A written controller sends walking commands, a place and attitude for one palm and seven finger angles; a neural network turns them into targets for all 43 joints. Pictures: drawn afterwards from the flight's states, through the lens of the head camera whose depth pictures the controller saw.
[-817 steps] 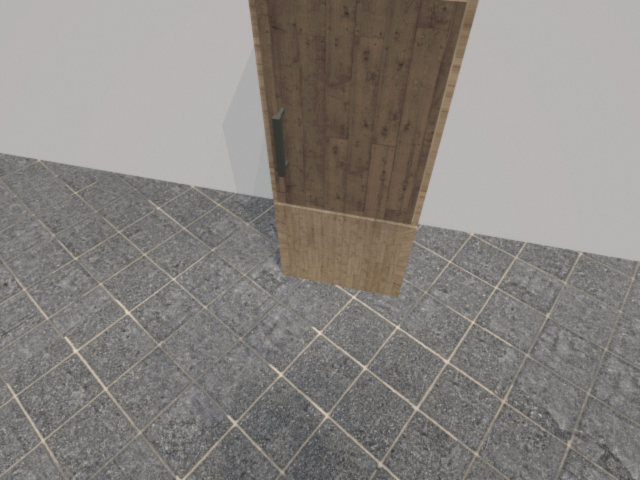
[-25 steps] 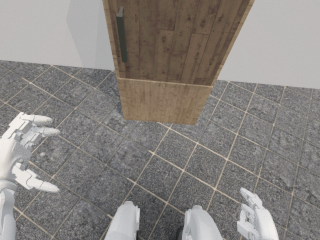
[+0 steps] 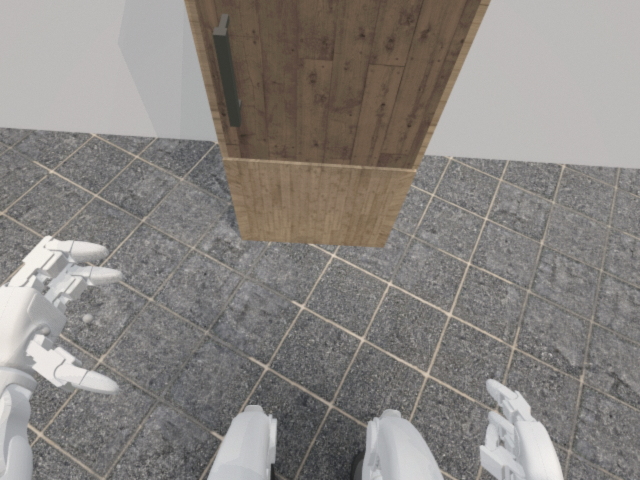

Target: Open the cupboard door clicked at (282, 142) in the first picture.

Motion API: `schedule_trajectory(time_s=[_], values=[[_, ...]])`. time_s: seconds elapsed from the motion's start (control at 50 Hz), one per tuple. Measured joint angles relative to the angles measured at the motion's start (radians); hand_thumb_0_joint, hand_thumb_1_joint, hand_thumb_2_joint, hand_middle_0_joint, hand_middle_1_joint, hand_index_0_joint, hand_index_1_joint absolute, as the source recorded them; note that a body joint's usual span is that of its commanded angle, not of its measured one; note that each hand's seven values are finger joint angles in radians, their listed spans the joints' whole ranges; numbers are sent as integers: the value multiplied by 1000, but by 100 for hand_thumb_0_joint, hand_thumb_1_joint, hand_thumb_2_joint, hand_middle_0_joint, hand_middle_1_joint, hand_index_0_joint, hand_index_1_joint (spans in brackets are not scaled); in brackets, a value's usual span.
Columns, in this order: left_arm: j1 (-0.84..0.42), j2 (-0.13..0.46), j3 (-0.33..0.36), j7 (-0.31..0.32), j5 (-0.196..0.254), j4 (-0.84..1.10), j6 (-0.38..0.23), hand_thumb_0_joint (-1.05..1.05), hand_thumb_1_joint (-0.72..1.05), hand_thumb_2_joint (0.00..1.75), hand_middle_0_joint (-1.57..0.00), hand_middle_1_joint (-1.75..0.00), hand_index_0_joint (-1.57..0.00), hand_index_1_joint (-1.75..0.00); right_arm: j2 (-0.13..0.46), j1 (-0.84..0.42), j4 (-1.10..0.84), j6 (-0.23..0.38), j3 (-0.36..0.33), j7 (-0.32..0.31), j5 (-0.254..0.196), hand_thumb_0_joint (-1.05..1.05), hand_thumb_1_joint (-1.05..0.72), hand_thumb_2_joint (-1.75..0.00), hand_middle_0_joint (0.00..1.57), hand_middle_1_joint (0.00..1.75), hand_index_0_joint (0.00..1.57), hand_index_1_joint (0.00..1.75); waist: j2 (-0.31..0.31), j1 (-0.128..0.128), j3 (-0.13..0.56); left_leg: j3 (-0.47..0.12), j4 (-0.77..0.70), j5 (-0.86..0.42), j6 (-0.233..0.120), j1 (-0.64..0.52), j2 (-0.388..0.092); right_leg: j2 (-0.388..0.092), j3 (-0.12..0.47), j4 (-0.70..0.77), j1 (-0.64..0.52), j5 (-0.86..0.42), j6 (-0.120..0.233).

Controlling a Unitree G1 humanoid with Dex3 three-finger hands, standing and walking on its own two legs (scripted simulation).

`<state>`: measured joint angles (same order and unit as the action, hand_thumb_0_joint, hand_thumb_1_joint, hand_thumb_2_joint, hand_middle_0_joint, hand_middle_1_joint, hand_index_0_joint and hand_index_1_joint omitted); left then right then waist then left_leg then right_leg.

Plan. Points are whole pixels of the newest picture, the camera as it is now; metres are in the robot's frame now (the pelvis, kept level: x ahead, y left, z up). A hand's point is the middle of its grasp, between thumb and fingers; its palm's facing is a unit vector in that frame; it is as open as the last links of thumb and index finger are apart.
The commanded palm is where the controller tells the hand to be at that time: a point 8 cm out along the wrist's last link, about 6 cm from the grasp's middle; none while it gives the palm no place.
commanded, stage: move the hooked fingers beside the handle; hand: left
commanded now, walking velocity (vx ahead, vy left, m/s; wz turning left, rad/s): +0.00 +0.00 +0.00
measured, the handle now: (230, 75) +0.72 +0.19 +0.01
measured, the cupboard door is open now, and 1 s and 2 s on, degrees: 0 0 0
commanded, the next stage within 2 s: none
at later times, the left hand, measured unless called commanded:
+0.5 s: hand (128, 240) +0.38 +0.26 +0.03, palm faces +0.00 -1.00 -0.04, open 13.9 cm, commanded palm +0.36 +0.31 +0.03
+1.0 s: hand (159, 166) +0.50 +0.25 +0.02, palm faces +0.04 -1.00 -0.04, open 13.9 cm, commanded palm +0.49 +0.29 +0.02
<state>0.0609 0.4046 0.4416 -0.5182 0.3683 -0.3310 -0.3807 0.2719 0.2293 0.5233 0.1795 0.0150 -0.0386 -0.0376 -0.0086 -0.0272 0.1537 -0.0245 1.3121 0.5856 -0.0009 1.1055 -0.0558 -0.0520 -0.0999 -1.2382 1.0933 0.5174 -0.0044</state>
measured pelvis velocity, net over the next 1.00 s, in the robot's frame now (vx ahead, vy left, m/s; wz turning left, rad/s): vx -0.01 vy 0.00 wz -0.04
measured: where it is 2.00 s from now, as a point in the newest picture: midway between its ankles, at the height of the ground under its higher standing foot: outside the picture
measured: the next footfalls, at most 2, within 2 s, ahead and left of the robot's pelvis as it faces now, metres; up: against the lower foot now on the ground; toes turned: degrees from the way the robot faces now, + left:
none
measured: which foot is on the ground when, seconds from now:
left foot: down 0.00-1.00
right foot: down 0.00-1.00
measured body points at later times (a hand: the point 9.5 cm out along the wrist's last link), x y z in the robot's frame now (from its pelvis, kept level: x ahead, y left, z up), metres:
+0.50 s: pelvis -0.01 +0.00 -0.01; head +0.12 +0.03 +0.42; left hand +0.37 +0.31 +0.04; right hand +0.13 -0.26 -0.10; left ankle +0.02 +0.12 -0.62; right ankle +0.04 -0.13 -0.62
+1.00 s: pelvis -0.01 +0.00 -0.03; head +0.16 +0.04 +0.38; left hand +0.49 +0.31 +0.03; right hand +0.03 -0.28 -0.13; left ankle +0.02 +0.12 -0.62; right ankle +0.04 -0.13 -0.62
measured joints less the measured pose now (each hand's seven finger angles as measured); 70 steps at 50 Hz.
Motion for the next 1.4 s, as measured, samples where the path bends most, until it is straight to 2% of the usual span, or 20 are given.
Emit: schedule_trajectory(time_s=[0.16,0.28,0.4,0.54,0.62,0.76,0.88,0.96,1.02,1.18,1.32,1.4], values=[[-29,-3,13,9,5,-31,-22,-2,-49,30,-30,-120,-30,-120,-1,-5,4,2,5,-4,1,1,-91,-90,20,30,20,30,0,8,7,-5,11,3,1,4,2,-2,-4,-11,1,5,1],[-178,10,-7,9,-29,-136,-13,-2,-50,30,-30,-120,-30,-121,10,-16,31,11,11,-22,1,1,-91,-90,20,30,20,30,4,9,0,-14,39,4,1,40,8,-8,-10,-36,32,7,2],[-329,25,-28,29,-80,-203,10,-2,-50,30,-30,-120,-30,-121,4,-21,51,-2,14,-25,6,1,-91,-90,20,30,20,30,10,-19,-10,-6,44,-3,-1,65,4,-3,-2,-39,61,-4,1],[-447,65,14,90,-117,-335,26,-2,-49,30,-30,-120,-30,-120,-2,19,52,-46,17,-8,11,1,-91,-90,20,30,20,30,6,-55,-4,13,21,-11,-5,70,-4,5,16,-20,77,-19,-3],[-516,94,34,101,-140,-434,2,-2,-49,30,-30,-120,-30,-120,5,48,70,-66,17,-1,15,1,-91,-90,20,30,20,30,3,-63,-4,16,24,-9,-6,83,-6,7,19,-23,92,-18,-4],[-649,122,38,79,-166,-557,-51,-2,-49,30,-30,-120,-30,-120,13,69,115,-100,8,3,23,1,-91,-90,20,30,20,30,3,-78,-10,12,46,-3,-7,122,-6,7,17,-40,128,-15,-5],[-806,184,67,93,-217,-718,-45,-2,-50,30,-30,-120,-30,-121,17,63,108,-129,24,1,31,1,-91,-90,20,30,20,30,4,-119,-20,7,75,0,-9,173,-10,10,14,-63,176,-14,-5],[-882,234,94,117,-255,-757,-51,-2,-49,30,-30,-120,-30,-120,18,62,95,-145,31,5,44,1,-91,-90,20,30,20,30,0,-148,-25,2,100,4,-8,220,-14,14,11,-81,219,-15,-4],[-936,271,105,121,-268,-783,-57,-2,-49,30,-30,-120,-30,-120,18,64,91,-163,38,11,49,0,-91,-90,20,30,20,30,-2,-163,-30,-1,117,8,-9,245,-18,17,9,-93,244,-15,-4],[-1083,348,90,124,-309,-881,1,-2,-49,30,-30,-120,-30,-120,17,82,77,-207,69,17,56,0,-91,-90,20,30,20,30,-15,-194,-41,-10,146,8,-13,311,-20,20,2,-111,302,-20,-6],[-1232,452,100,159,-378,-944,20,-2,-49,30,-30,-120,-30,-120,15,91,56,-216,100,16,69,0,-91,-90,20,30,20,30,-17,-253,-52,-26,193,12,-14,395,-26,25,-10,-142,376,-22,-5],[-1320,512,79,166,-412,-969,42,-2,-49,30,-30,-120,-30,-120,15,103,47,-228,112,19,76,0,-91,-90,20,30,20,30,-22,-282,-58,-35,219,16,-15,444,-27,26,-17,-159,418,-22,-6]])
